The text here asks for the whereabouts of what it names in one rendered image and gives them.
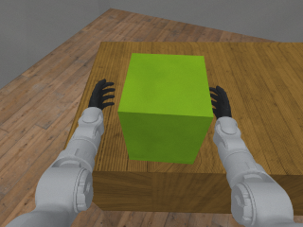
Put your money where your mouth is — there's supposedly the left robot upper arm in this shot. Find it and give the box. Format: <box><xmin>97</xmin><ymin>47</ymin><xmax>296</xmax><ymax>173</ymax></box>
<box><xmin>5</xmin><ymin>166</ymin><xmax>94</xmax><ymax>227</ymax></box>

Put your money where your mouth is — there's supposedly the right robot forearm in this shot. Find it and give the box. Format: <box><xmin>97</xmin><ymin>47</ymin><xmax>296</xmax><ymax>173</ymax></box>
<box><xmin>213</xmin><ymin>116</ymin><xmax>294</xmax><ymax>218</ymax></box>

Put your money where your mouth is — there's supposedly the left robot hand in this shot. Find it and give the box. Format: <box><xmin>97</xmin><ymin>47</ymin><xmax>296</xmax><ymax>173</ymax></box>
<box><xmin>88</xmin><ymin>79</ymin><xmax>116</xmax><ymax>110</ymax></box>

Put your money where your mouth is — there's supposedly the carton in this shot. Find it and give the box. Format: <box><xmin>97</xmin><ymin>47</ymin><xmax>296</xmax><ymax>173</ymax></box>
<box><xmin>117</xmin><ymin>53</ymin><xmax>214</xmax><ymax>165</ymax></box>

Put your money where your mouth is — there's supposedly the right robot hand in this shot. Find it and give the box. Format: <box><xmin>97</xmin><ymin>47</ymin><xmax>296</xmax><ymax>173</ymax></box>
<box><xmin>209</xmin><ymin>85</ymin><xmax>232</xmax><ymax>120</ymax></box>

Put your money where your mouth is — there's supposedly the left robot forearm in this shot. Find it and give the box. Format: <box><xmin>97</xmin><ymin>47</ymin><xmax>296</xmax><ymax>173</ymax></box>
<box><xmin>35</xmin><ymin>107</ymin><xmax>104</xmax><ymax>205</ymax></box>

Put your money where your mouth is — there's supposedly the right robot upper arm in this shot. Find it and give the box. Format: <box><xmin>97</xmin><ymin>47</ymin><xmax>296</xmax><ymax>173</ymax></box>
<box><xmin>231</xmin><ymin>182</ymin><xmax>303</xmax><ymax>227</ymax></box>

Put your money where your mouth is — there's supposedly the pedestal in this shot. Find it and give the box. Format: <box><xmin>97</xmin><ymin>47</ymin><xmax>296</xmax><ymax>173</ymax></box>
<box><xmin>63</xmin><ymin>42</ymin><xmax>303</xmax><ymax>216</ymax></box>

